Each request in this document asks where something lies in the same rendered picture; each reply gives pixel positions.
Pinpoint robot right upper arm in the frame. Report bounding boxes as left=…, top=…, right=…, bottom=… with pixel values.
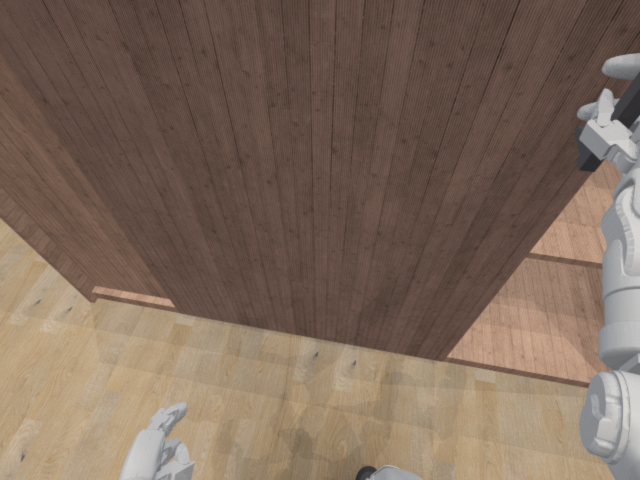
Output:
left=579, top=370, right=640, bottom=480

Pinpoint handle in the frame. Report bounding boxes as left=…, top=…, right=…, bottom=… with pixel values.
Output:
left=574, top=72, right=640, bottom=172

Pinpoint robot left hand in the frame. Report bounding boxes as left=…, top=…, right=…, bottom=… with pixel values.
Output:
left=119, top=402, right=195, bottom=480

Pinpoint wardrobe door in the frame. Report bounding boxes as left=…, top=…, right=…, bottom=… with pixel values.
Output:
left=0, top=0, right=640, bottom=362
left=0, top=52, right=169, bottom=299

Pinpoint robot right shin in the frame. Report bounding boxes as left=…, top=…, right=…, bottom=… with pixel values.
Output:
left=372, top=465, right=399, bottom=475

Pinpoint robot right forearm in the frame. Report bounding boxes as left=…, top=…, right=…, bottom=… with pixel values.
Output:
left=599, top=168, right=640, bottom=375

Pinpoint robot right hand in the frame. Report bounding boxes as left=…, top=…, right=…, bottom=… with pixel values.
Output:
left=577, top=53, right=640, bottom=178

